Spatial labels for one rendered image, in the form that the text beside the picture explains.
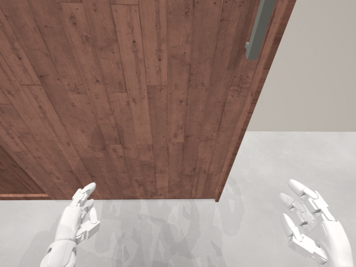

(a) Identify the left robot forearm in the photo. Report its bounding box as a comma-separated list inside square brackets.
[40, 240, 77, 267]

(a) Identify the right robot hand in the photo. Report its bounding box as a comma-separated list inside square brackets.
[279, 179, 354, 267]

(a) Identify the left robot hand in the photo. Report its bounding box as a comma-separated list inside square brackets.
[55, 182, 100, 245]

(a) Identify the wardrobe door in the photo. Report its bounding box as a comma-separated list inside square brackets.
[0, 145, 46, 194]
[0, 0, 287, 200]

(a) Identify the handle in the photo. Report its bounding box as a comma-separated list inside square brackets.
[245, 0, 276, 60]

